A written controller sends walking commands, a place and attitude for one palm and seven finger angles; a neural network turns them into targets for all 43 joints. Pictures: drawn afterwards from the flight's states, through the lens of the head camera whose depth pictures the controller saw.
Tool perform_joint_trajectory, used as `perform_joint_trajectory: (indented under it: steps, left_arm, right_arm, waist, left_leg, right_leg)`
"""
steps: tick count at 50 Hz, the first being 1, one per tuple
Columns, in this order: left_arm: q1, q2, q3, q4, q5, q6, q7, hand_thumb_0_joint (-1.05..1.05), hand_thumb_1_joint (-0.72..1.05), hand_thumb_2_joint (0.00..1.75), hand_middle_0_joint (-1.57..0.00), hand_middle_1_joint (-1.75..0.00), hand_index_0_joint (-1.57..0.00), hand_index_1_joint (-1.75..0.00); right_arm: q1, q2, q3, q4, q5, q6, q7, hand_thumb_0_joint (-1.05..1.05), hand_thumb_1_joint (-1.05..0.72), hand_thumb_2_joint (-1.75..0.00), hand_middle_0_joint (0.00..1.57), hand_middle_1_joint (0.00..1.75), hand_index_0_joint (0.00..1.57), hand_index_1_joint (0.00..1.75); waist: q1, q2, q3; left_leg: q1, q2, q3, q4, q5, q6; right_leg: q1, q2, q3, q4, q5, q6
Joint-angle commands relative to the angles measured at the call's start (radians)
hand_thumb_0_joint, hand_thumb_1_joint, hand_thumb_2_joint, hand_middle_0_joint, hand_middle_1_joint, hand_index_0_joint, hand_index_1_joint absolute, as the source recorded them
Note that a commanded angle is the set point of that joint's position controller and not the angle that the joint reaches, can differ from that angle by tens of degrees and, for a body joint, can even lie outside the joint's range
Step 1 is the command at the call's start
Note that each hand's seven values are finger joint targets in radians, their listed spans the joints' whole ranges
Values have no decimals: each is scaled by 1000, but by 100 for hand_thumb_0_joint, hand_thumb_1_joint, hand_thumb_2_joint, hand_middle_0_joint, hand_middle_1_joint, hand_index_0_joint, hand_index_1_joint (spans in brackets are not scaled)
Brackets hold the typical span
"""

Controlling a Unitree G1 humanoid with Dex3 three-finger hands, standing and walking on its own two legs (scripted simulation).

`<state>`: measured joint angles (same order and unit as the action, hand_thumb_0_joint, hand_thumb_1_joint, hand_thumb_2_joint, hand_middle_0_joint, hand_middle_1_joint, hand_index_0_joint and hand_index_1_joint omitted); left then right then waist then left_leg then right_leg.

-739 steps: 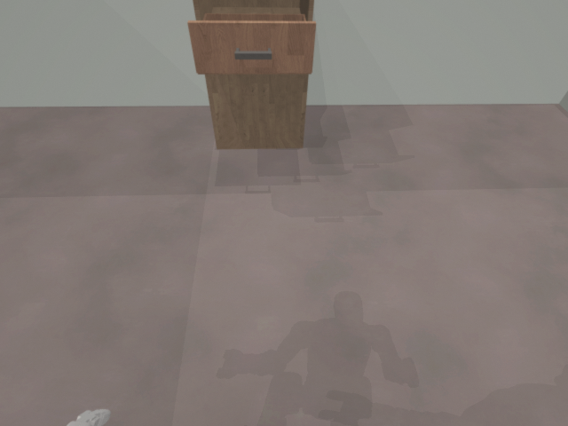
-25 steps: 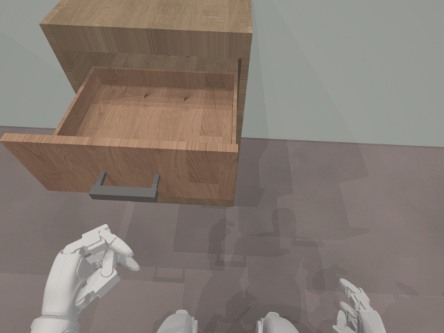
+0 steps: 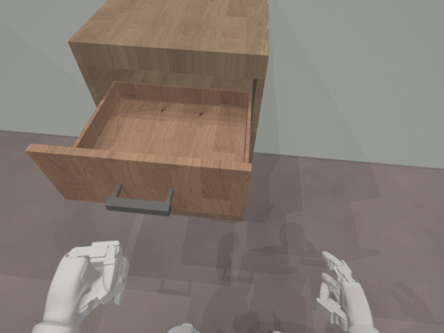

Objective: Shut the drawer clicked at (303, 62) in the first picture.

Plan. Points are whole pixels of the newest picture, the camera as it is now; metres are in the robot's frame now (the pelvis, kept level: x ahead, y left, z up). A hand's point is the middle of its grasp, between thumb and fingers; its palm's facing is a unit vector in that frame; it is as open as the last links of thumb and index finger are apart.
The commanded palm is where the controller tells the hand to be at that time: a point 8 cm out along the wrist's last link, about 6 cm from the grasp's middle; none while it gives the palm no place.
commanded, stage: raise the hand and make a fist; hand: left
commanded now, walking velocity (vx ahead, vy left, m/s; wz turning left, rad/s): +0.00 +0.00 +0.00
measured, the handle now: (141, 198) +0.38 +0.20 -0.02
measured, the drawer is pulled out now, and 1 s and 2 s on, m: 0.30 0.30 0.30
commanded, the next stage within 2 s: bring the fist close to the handle in 0.46 s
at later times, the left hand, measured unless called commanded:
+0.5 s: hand (118, 280) +0.18 +0.17 +0.08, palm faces +0.00 -1.00 -0.08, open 3.3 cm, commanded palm +0.15 +0.23 +0.08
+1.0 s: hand (134, 265) +0.22 +0.16 +0.04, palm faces -0.04 -1.00 -0.05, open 3.3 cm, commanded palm +0.20 +0.22 +0.04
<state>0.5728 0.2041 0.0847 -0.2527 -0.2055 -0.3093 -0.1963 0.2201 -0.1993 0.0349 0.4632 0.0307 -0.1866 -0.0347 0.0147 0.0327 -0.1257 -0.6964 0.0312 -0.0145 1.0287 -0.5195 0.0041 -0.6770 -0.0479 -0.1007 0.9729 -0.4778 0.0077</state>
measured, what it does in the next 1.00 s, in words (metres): stands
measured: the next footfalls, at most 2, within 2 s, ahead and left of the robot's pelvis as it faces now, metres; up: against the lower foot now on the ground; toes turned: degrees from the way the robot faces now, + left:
none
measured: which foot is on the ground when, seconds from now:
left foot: down 0.00-1.00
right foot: down 0.00-1.00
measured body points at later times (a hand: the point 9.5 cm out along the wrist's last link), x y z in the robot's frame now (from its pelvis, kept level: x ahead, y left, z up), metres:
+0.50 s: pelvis +0.00 -0.01 +0.01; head +0.03 -0.02 +0.45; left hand +0.18 +0.22 +0.08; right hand +0.18 -0.25 -0.06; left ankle +0.00 +0.11 -0.68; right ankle +0.00 -0.13 -0.68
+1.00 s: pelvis -0.01 -0.01 -0.01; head +0.05 -0.01 +0.44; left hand +0.22 +0.22 +0.04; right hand +0.17 -0.25 -0.09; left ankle +0.00 +0.11 -0.68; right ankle +0.00 -0.13 -0.68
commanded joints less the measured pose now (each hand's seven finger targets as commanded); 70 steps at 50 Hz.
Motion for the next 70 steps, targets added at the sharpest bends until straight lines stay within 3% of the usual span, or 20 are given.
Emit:
perform_joint_trajectory:
  steps: [1,3,6,8,11,13,16,18,21,28,31,40,43,46,48,51,55,58,62,70]
  left_arm:
    - [-12,98,66,-223,-22,-52,-3,0,90,90,-140,-160,-140,-160]
    - [-6,84,58,-240,-28,-50,-5,0,90,90,-140,-160,-140,-160]
    - [46,87,77,-179,-26,-35,-3,0,90,90,-140,-160,-140,-160]
    - [28,73,61,-209,-33,-41,-6,0,90,90,-140,-160,-140,-160]
    - [9,124,122,-188,-36,-57,5,0,90,90,-140,-160,-140,-160]
    - [26,110,114,-208,-40,-75,0,0,90,90,-140,-160,-140,-160]
    - [21,111,121,-178,-48,-86,-3,0,90,90,-140,-160,-140,-160]
    - [6,112,119,-178,-51,-97,-14,0,90,90,-140,-160,-140,-160]
    - [-3,137,149,-146,-59,-95,-26,0,90,90,-140,-160,-140,-160]
    - [-38,118,131,-140,-78,-95,-53,0,90,90,-140,-160,-140,-160]
    - [-104,127,141,-52,-69,-92,-53,0,90,90,-140,-160,-140,-160]
    - [-185,117,128,-15,-63,-133,-64,0,90,90,-140,-160,-140,-160]
    - [-220,109,116,25,-56,-133,-55,0,90,90,-140,-160,-140,-160]
    - [-218,150,164,54,-47,-138,-46,0,90,90,-140,-160,-140,-160]
    - [-249,113,122,50,-48,-141,-50,0,90,90,-140,-160,-140,-160]
    - [-299,126,131,80,-45,-155,-42,0,90,90,-140,-160,-140,-160]
    - [-372,114,107,93,-43,-174,-47,0,90,90,-140,-160,-140,-160]
    - [-362,98,92,106,-38,-176,-44,0,90,90,-140,-160,-140,-160]
    - [-406,135,132,162,-31,-170,-33,0,90,90,-140,-160,-140,-160]
    - [-572,132,122,236,-27,-182,-30,0,90,90,-140,-160,-140,-160]
  right_arm:
    - [-41,-134,-69,-148,6,-56,-11,0,-90,-90,20,30,20,30]
    - [-41,-132,-67,-148,8,-64,-12,0,-90,-90,20,30,20,30]
    - [-52,-132,-72,-137,9,-64,-11,0,-90,-90,20,30,20,30]
    - [-49,-132,-72,-141,8,-68,-10,0,-90,-90,20,30,20,30]
    - [-53,-135,-77,-126,7,-69,-17,0,-90,-90,20,30,20,30]
    - [-47,-131,-76,-128,8,-75,-15,0,-90,-90,20,30,20,30]
    - [-51,-133,-78,-116,8,-80,-15,0,-90,-90,20,30,20,30]
    - [-47,-137,-79,-112,9,-84,-17,0,-90,-90,20,30,20,30]
    - [-55,-140,-80,-102,10,-88,-21,0,-90,-90,20,30,20,30]
    - [-53,-138,-75,-95,12,-101,-24,0,-90,-90,20,30,20,30]
    - [-53,-149,-74,-75,8,-96,-29,0,-90,-90,20,30,20,30]
    - [-39,-153,-76,-85,-1,-101,-22,0,-90,-90,20,30,20,30]
    - [-34,-157,-78,-77,-5,-94,-18,0,-90,-90,20,30,20,30]
    - [-41,-160,-83,-71,-7,-81,-17,0,-90,-90,20,30,20,30]
    - [-38,-159,-79,-82,-9,-78,-13,0,-90,-90,20,30,20,30]
    - [-37,-165,-81,-74,-12,-73,-15,0,-90,-90,20,30,20,30]
    - [-29,-171,-79,-71,-13,-75,-12,0,-90,-90,20,30,20,30]
    - [-24,-172,-83,-73,-16,-72,-8,0,-90,-90,20,30,20,30]
    - [-23,-178,-85,-69,-18,-52,-7,0,-90,-90,20,30,20,30]
    - [-31,-183,-80,-56,-20,-30,-4,0,-90,-90,20,30,20,30]
  waist:
    - [-22,1,-143]
    - [-18,25,-139]
    - [-13,-25,-110]
    - [-15,-8,-110]
    - [-13,-34,-98]
    - [-6,10,-124]
    - [-15,-27,-110]
    - [-18,2,-108]
    - [-18,-30,-95]
    - [-25,-6,-111]
    - [-43,-54,-51]
    - [-24,11,-179]
    - [-36,-17,-169]
    - [-21,-16,-189]
    - [-29,0,-201]
    - [-40,-23,-193]
    - [-46,11,-229]
    - [-37,13,-274]
    - [-37,-26,-280]
    - [-51,10,-295]
  left_leg:
    - [114,-24,-19,-177,333,11]
    - [125,-25,-21,-188,337,8]
    - [102,-26,-17,-189,335,10]
    - [104,-30,-13,-193,314,10]
    - [82,-32,-9,-192,277,10]
    - [101,-34,-2,-191,291,10]
    - [86,-34,-2,-184,292,12]
    - [88,-36,-1,-184,279,11]
    - [71,-36,-1,-182,263,13]
    - [97,-39,-1,-185,269,15]
    - [54,-37,-4,-172,226,14]
    - [55,-41,-2,-134,287,11]
    - [22,-39,-4,-117,277,12]
    - [-6,-37,-2,-101,290,12]
    - [-11,-39,0,-91,291,11]
    - [-43,-34,-6,-70,267,12]
    - [-54,-34,-10,-48,255,9]
    - [-56,-33,-11,-33,282,10]
    - [-109,-32,-11,-10,256,10]
    - [-152,-33,-14,27,193,10]
  right_leg:
    - [126,52,8,-126,270,-23]
    - [131,49,6,-131,269,-24]
    - [143,49,6,-142,278,-22]
    - [140,47,9,-147,260,-21]
    - [146,46,23,-163,220,-22]
    - [152,44,25,-159,232,-24]
    - [155,45,31,-168,241,-22]
    - [145,43,37,-170,226,-22]
    - [153,41,50,-189,202,-21]
    - [155,39,54,-198,214,-18]
    - [108,41,58,-202,157,-16]
    - [98,41,45,-118,237,-23]
    - [70,41,44,-101,232,-19]
    - [73,41,48,-81,242,-24]
    - [52,39,46,-66,246,-23]
    - [11,42,45,-48,215,-23]
    - [-31,40,43,-17,195,-26]
    - [-37,39,41,8,218,-28]
    - [-60,42,46,30,195,-26]
    - [-137,41,53,56,125,-29]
